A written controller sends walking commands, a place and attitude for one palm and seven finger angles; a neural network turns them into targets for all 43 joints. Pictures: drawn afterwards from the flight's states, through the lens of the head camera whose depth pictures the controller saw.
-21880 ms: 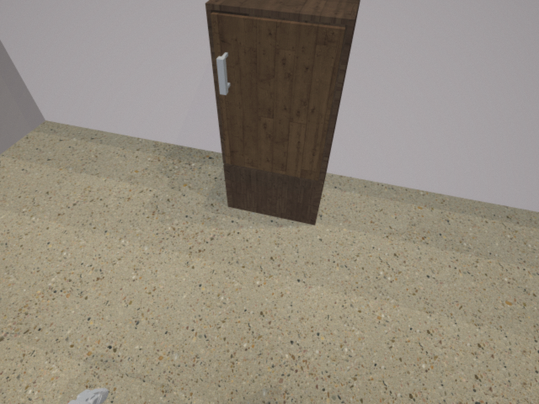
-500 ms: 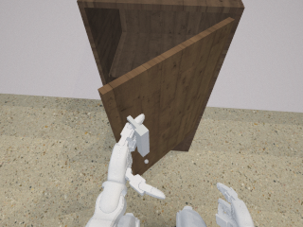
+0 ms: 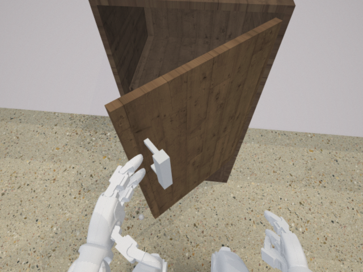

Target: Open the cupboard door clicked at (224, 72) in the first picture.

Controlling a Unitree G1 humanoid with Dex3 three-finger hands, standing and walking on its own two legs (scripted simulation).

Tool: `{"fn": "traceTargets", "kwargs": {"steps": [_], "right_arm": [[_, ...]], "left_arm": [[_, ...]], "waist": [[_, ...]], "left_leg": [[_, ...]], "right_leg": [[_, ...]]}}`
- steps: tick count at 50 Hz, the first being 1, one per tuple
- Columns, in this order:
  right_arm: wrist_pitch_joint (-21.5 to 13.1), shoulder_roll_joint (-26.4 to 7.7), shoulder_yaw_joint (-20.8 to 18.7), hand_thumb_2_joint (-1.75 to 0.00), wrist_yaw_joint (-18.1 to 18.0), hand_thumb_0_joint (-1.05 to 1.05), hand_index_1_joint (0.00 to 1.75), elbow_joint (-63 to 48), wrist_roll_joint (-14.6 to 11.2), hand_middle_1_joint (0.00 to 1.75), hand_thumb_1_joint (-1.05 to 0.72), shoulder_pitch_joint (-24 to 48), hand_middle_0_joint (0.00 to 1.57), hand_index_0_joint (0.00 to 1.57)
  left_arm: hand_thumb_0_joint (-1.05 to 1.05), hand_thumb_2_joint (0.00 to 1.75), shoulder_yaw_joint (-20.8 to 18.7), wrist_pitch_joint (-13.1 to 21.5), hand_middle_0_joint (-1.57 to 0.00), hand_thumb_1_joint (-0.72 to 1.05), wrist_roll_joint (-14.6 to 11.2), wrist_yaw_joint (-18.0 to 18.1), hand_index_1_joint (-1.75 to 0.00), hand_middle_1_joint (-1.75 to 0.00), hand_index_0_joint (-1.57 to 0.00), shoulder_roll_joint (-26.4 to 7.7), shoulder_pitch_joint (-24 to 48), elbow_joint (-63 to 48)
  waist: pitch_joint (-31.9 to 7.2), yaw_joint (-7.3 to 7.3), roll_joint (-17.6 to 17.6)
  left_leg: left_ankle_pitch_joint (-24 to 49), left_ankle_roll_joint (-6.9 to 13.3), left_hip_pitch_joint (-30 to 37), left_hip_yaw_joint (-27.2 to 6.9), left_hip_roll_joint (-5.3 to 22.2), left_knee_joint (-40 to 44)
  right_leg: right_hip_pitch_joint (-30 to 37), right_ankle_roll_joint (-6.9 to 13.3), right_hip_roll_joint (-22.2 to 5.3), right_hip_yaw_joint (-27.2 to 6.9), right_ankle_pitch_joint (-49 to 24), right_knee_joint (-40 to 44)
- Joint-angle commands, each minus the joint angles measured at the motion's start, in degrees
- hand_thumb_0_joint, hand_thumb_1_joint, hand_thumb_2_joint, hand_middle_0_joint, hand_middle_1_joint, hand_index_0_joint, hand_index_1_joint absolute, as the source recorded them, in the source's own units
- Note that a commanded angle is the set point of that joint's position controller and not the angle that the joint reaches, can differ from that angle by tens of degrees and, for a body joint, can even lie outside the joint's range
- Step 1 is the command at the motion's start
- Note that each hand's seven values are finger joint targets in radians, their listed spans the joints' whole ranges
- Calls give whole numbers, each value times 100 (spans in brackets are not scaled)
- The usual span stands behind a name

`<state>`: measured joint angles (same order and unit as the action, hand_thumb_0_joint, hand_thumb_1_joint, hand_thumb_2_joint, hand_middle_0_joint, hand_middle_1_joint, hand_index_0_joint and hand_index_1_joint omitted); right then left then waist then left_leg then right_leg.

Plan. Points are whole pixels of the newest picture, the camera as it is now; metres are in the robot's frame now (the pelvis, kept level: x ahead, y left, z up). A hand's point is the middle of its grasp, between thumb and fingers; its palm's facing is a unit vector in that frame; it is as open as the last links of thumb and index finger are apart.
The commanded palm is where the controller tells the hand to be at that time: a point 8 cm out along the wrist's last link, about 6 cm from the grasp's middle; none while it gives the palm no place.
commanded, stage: slide the hand sideways off the handle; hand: left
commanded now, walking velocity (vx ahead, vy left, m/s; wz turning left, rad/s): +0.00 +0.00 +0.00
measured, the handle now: (157, 164) +0.33 +0.07 +0.06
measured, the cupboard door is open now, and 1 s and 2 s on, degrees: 45 45 45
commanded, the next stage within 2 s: draw the hand back to the body in 0.24 s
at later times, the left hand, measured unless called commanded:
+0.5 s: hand (105, 225) +0.20 +0.15 +0.07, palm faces -0.11 -0.99 -0.06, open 16.3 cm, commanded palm +0.18 +0.21 +0.09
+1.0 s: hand (37, 207) +0.20 +0.22 +0.15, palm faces +0.14 -0.95 -0.28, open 15.3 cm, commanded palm +0.17 +0.27 +0.17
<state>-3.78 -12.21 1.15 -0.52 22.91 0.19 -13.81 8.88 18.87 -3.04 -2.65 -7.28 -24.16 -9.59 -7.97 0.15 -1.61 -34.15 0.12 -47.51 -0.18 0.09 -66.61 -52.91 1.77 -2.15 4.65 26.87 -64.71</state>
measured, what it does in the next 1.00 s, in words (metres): stands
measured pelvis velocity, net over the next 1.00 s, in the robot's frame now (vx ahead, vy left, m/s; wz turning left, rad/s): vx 0.02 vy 0.04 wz -0.02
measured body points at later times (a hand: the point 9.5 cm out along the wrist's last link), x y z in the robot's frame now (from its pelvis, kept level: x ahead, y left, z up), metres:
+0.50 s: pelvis -0.01 +0.01 -0.01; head +0.05 +0.01 +0.44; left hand +0.20 +0.20 +0.08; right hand +0.18 -0.22 -0.07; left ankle -0.01 +0.12 -0.65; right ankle +0.05 -0.10 -0.65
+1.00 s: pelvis +0.02 +0.04 +0.05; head +0.02 +0.03 +0.50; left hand +0.19 +0.27 +0.17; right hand +0.20 -0.18 -0.01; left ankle -0.02 +0.12 -0.65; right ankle +0.05 -0.10 -0.65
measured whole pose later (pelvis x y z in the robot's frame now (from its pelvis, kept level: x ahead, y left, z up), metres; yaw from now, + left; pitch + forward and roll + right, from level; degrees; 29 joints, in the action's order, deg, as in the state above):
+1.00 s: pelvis +0.02 +0.04 +0.05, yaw -1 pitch +6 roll -3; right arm -7.5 -12.6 2.8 -4.7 24.8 -1.4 -17.3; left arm -5.6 3.1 -3.9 2.2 -16.5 -35.6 -27.6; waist -7.4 2.0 -3.3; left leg -29.8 2.8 -27.8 0.9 -0.2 -51.6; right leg -31.8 -1.5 -1.6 3.6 20.8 -46.8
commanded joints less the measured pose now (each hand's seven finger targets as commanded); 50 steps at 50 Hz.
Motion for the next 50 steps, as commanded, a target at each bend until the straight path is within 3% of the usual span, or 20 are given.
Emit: {"fn": "traceTargets", "kwargs": {"steps": [1,4,6,11,14,16,18,21,22,25,26,30,37,42,43,44,45,50], "right_arm": [[-335,-606,-280,-90,-98,0,30,-934,-30,30,-90,181,20,20],[-369,-605,-302,-90,-128,0,30,-909,-42,30,-90,174,20,20],[-398,-633,-317,-90,-141,0,30,-893,-60,30,-90,223,20,20],[-544,-700,-322,-90,-162,0,30,-876,-72,30,-90,222,20,20],[-638,-748,-329,-90,-198,0,30,-837,-80,30,-90,173,20,20],[-655,-780,-335,-90,-227,0,30,-818,-83,30,-90,191,20,20],[-655,-788,-343,-90,-232,0,30,-882,-107,30,-90,178,20,20],[-600,-760,-339,-90,-262,0,30,-1006,-151,30,-90,167,20,20],[-582,-728,-312,-90,-262,0,30,-1055,-174,30,-90,150,20,20],[-538,-694,-259,-90,-283,0,30,-1071,-228,30,-90,113,20,20],[-526,-688,-260,-90,-299,0,30,-1060,-232,30,-90,127,20,20],[-570,-776,-190,-90,-325,0,30,-1013,-250,30,-90,111,20,20],[-705,-781,-125,-90,-344,0,30,-1027,-232,30,-90,126,20,20],[-840,-759,-99,-90,-320,0,30,-910,-273,30,-90,88,20,20],[-756,-706,-158,-90,-457,0,30,-852,-160,30,-90,11,20,20],[-734,-616,-117,-90,-482,0,30,-850,-145,30,-90,-53,20,20],[-719,-617,-113,-90,-476,0,30,-808,-138,30,-90,-55,20,20],[-637,-663,-110,-90,-512,0,30,-609,-114,30,-90,40,20,20]], "left_arm": [[0,30,-749,379,-15,-50,-353,-92,-30,-30,-15,-401,-182,-1312],[0,30,-988,458,-15,-50,-497,-262,-30,-30,-15,-506,-345,-1222],[0,30,-1151,544,-15,-50,-573,-380,-30,-30,-15,-651,-380,-1286],[0,30,-943,705,-15,-50,-782,-833,-30,-30,-15,-592,-280,-1574],[0,30,-854,712,-15,-50,-882,-1033,-30,-30,-15,-595,-119,-1530],[0,30,-1017,648,-15,-50,-903,-1057,-30,-30,-15,-741,-66,-1380],[0,30,-1196,566,-15,-50,-894,-987,-30,-30,-15,-898,-60,-1563],[0,30,-1632,319,-15,-50,-897,-755,-30,-30,-15,-1278,-262,-2043],[0,30,-1600,230,-15,-50,-907,-696,-30,-30,-15,-1191,-365,-2206],[0,30,-1513,-40,-15,-50,-989,-616,-30,-30,-15,-1027,-453,-2267],[0,30,-1537,-142,-15,-50,-1023,-625,-30,-30,-15,-971,-618,-2060],[0,30,-1337,-369,-15,-50,-1052,-803,-30,-30,-15,-874,-585,-1930],[0,30,-1825,-469,-15,-50,-1132,-896,-30,-30,-15,-1303,-571,-2466],[0,37,-1998,-489,-16,-32,-1257,-887,-30,-30,-16,-1350,-629,-2806],[0,39,-2123,-809,-16,-29,-318,-85,-30,-30,-16,-2104,-776,-3175],[0,40,-1838,-1046,-16,-26,-222,260,-30,-30,-16,-1522,-1045,-3178],[0,42,-1683,-1189,-16,-22,-176,417,-30,-30,-16,-1318,-1103,-3092],[0,50,-1903,-1405,-17,-5,118,858,-30,-30,-17,-1527,-991,-2977]], "waist": [[-1288,31,487],[-1202,18,687],[-1137,33,491],[-1226,-126,235],[-1131,-218,309],[-1006,-194,411],[-1151,-78,193],[-1506,136,-49],[-1594,161,-163],[-1291,75,-61],[-1167,46,259],[-513,-100,229],[-579,99,-221],[-634,138,-458],[-798,365,-487],[-444,203,-564],[-222,156,-465],[-37,166,-119]], "left_leg": [[1506,26,-238,-46,-194,826],[1323,17,-502,-10,-198,676],[1273,17,-540,-9,-190,633],[1269,46,-489,-43,-185,495],[1121,49,-541,-85,-167,430],[982,50,-647,-106,-142,424],[941,44,-513,-97,-149,527],[1226,50,-104,-101,-171,848],[1377,40,97,-116,-188,999],[1407,19,345,-158,-173,1304],[1382,37,289,-181,-143,1343],[1035,17,430,-249,-88,1630],[1522,-69,988,-330,-45,2011],[2280,-212,1459,-369,10,2176],[2346,-95,1550,-272,152,2519],[2320,-135,1600,-280,156,2626],[2242,-139,1569,-291,178,2669],[2650,-126,2062,-268,259,2976]], "right_leg": [[1989,-7,119,-511,-1348,1017],[2055,-52,73,-717,-1091,1114],[1961,-22,74,-748,-900,1120],[1734,-35,69,-762,-820,1075],[1489,-57,74,-734,-482,1086],[1363,-38,92,-709,-90,1111],[1361,-25,97,-639,53,1081],[1811,6,164,-534,-309,1124],[1945,14,183,-430,-572,1109],[1994,-25,236,-233,-736,1287],[2042,-41,261,-223,-683,1400],[1826,-72,275,-104,-325,1635],[2214,-12,298,29,-796,1648],[2451,-7,342,123,-1411,1675],[2760,16,180,-251,-1325,1964],[2666,-5,180,-192,-1259,2081],[2656,-14,174,-169,-1226,2154],[3125,-32,164,-142,-1485,2535]]}}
